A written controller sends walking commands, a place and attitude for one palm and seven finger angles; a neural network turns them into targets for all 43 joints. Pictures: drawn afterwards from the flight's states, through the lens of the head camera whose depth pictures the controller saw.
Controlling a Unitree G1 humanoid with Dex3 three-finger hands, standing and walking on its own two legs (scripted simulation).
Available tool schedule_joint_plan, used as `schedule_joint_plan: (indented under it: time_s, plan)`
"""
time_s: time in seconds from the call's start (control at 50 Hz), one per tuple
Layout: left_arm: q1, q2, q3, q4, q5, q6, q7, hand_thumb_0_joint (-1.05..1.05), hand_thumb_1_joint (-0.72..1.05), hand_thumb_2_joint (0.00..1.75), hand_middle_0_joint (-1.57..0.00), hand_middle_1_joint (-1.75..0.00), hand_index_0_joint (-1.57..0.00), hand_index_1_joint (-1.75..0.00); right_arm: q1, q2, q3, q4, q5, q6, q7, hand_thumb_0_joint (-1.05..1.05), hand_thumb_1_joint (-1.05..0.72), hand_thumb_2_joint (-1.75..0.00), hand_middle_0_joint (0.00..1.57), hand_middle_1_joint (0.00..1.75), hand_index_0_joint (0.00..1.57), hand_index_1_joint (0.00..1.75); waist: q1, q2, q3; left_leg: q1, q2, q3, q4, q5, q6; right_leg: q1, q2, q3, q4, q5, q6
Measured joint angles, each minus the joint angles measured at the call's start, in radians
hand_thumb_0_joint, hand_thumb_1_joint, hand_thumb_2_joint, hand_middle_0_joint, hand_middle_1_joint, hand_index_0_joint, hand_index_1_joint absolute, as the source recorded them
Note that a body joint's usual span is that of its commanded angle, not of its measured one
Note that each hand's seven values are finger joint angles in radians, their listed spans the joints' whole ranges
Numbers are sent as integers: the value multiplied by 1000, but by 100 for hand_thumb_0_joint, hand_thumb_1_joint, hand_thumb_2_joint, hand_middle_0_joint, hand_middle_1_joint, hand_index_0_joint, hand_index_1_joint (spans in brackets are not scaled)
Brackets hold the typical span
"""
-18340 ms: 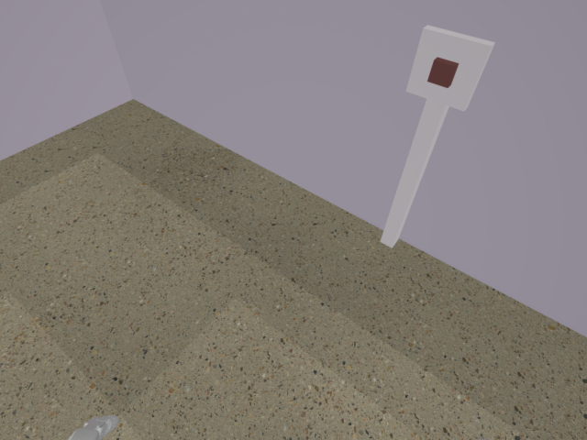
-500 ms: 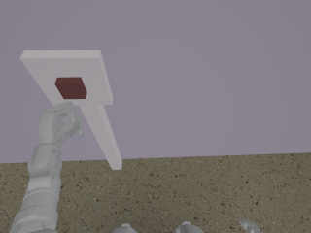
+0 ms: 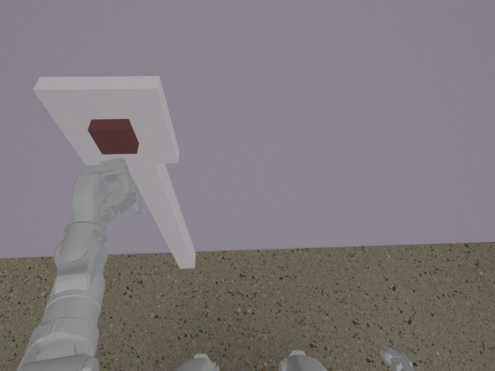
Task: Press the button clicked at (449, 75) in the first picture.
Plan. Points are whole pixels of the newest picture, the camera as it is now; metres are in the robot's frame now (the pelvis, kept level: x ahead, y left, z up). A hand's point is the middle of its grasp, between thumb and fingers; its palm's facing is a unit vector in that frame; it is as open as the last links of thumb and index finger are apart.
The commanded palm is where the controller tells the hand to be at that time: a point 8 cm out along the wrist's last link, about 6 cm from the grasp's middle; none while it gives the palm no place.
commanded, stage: press the button with the knuckle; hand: left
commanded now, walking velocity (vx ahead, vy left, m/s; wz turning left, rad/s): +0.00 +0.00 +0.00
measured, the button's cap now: (115, 135) +0.48 +0.24 +0.08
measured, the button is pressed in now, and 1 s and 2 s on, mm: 0 14 0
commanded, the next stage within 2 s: hold the button down briefly in 0.90 s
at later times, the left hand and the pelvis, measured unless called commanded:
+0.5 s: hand (132, 173) +0.42 +0.21 +0.06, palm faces +0.09 -1.00 -0.03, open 3.1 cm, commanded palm +0.40 +0.25 +0.06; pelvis +0.00 +0.00 +0.00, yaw +0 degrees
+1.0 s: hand (129, 166) +0.44 +0.22 +0.05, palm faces +0.07 -1.00 -0.03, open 2.7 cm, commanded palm +0.44 +0.25 +0.06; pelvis -0.03 +0.00 -0.02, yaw +1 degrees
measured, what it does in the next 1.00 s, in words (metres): stands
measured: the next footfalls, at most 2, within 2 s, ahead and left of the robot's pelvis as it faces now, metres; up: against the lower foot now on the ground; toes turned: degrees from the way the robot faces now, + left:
none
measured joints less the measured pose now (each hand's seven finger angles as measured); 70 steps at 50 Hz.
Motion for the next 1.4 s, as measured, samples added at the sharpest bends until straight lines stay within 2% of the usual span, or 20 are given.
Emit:
schedule_joint_plan:
  time_s: [0.16,0.38,0.54,0.9,1.2,1.4]
  plan:
    - [-99,24,25,64,29,-29,30,2,90,90,-130,-150,-130,-150,-12,3,-1,19,-8,-2,-6,1,-90,-90,20,30,21,30,-17,-10,10,-33,3,-3,21,-3,-4,-33,2,-3,22,-4,-5]
    - [-130,59,67,146,12,4,-5,2,90,90,-130,-150,-130,-150,25,-4,-2,11,-2,26,1,1,-90,-90,20,30,21,30,-26,-2,-10,-21,10,6,-2,-2,-5,-27,10,7,1,0,-5]
    - [-175,63,69,184,27,-49,-17,1,89,91,-130,-150,-130,-150,21,-7,-9,31,-8,31,-3,1,-90,-90,20,30,21,30,-22,-8,1,-53,9,-5,24,-7,-6,-52,9,-3,19,-3,-6]
    - [-386,149,75,405,57,-69,-61,-3,79,96,-130,-150,-136,-150,18,-8,22,45,-11,26,-15,1,-90,-90,20,30,21,30,-50,-9,6,-162,4,-32,91,2,-2,-138,1,-29,61,8,-7]
    - [-471,195,56,472,68,-56,-26,-5,74,98,-130,-150,-139,-150,46,-20,37,49,-12,2,-18,1,-90,-90,21,30,21,30,-80,-14,1,-237,1,-42,132,18,1,-204,-3,-37,94,26,-9]
    - [-485,201,57,475,70,-44,-17,-5,74,98,-130,-150,-138,-150,57,-26,40,45,-15,-13,-17,1,-90,-90,21,30,21,30,-88,-16,0,-252,-1,-41,136,27,3,-219,-1,-32,96,35,-8]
